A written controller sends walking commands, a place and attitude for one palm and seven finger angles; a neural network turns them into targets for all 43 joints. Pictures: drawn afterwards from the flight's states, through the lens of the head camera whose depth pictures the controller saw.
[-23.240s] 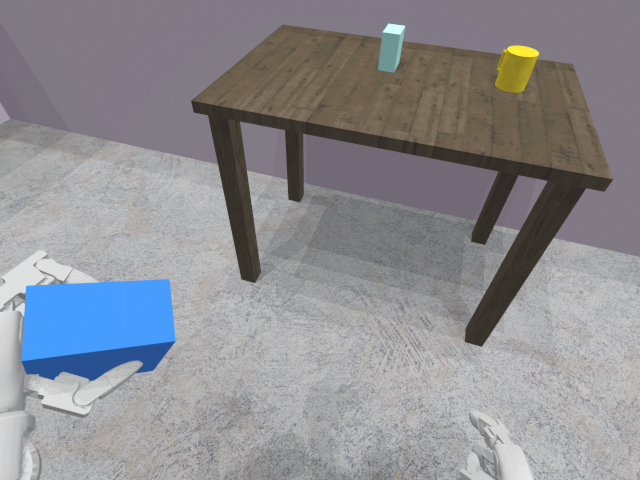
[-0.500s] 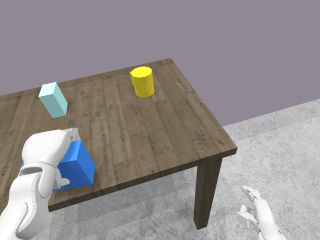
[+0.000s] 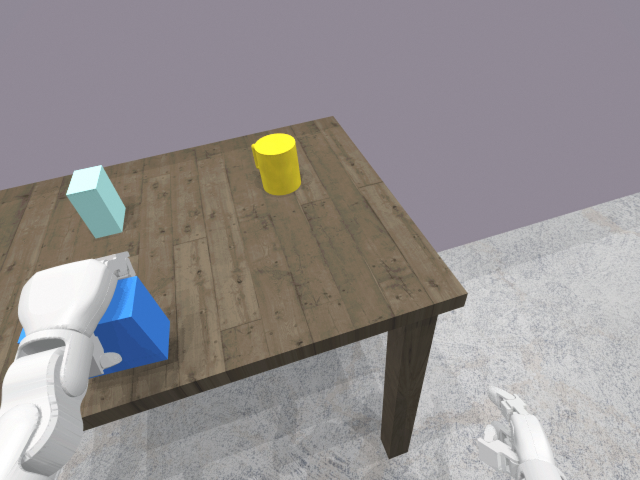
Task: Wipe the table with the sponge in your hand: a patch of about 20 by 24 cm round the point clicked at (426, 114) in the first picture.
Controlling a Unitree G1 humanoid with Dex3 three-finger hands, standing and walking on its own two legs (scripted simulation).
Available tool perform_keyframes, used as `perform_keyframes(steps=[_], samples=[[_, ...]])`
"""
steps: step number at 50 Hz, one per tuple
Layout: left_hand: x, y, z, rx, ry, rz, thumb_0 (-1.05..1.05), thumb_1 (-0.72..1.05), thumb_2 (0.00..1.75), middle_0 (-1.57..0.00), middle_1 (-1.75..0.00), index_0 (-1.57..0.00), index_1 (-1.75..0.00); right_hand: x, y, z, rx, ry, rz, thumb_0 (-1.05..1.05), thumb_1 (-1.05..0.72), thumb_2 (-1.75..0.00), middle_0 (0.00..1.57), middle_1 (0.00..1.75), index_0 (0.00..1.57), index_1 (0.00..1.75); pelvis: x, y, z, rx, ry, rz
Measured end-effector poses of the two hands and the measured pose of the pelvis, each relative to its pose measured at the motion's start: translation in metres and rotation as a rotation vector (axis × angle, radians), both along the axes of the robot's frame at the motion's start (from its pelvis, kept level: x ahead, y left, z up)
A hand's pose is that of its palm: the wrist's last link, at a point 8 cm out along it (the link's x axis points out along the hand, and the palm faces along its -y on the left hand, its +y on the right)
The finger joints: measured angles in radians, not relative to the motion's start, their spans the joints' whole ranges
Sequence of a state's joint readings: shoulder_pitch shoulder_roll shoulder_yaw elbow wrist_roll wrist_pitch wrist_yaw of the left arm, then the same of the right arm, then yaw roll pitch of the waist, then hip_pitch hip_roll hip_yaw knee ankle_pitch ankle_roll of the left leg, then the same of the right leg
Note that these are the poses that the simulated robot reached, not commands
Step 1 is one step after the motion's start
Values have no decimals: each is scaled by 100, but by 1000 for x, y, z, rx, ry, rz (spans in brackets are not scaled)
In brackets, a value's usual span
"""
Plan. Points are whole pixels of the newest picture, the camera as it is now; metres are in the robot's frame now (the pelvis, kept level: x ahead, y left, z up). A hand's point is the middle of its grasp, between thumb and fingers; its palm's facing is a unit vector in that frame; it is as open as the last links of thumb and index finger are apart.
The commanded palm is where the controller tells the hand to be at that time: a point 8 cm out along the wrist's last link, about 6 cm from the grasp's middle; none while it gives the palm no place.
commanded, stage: lower the sponge onto the table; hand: left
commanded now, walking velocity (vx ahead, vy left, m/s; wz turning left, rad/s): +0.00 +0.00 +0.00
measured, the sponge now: (110, 337) +0.23 +0.32 +0.07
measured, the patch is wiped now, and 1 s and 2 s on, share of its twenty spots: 0.00 0.00 0.10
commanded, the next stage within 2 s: wipe forward along the first lane in 0.90 s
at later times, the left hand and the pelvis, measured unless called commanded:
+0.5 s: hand (90, 333) +0.22 +0.33 +0.09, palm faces +0.06 -0.06 -1.00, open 9.9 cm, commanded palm +0.20 +0.31 +0.15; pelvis +0.00 +0.02 +0.00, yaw +0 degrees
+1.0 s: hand (114, 333) +0.24 +0.31 +0.08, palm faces +0.02 -0.05 -1.00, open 9.9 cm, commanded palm +0.21 +0.31 +0.13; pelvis +0.01 +0.02 +0.00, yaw +0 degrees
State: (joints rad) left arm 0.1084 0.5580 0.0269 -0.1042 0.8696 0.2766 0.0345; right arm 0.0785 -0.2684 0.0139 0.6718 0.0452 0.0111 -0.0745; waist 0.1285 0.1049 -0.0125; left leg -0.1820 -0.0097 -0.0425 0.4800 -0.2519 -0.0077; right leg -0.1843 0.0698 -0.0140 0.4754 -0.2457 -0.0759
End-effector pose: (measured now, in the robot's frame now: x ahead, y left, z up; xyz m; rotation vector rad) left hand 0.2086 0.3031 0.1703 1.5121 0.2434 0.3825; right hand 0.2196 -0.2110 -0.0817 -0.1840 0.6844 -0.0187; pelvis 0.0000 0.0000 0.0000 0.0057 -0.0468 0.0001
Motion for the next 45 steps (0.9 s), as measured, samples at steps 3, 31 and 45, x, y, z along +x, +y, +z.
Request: perform_keyframes(steps=[3, 31, 45], samples=[[2, 14, 0, -16, 2, 80, 0, -52, 109, -76, -137, -77, -137, 0, 2, -1, 14, 7, -7, 2, -90, -90, 20, 30, 20, 30, 0, 2, 0, 1, 8, 3], [-2, 12, -35, -43, 113, 61, 0, -51, 109, -75, -138, -76, -137, 11, 33, 4, 21, -7, 32, 2, -90, -90, 20, 30, 20, 30, 2, 22, 0, -6, 20, 15], [7, 5, -37, -43, 69, 40, 0, -52, 109, -76, -138, -76, -137, 9, 25, 0, 28, 30, 21, 1, -90, -90, 20, 30, 20, 30, 10, 19, 0, -4, 33, 3]])
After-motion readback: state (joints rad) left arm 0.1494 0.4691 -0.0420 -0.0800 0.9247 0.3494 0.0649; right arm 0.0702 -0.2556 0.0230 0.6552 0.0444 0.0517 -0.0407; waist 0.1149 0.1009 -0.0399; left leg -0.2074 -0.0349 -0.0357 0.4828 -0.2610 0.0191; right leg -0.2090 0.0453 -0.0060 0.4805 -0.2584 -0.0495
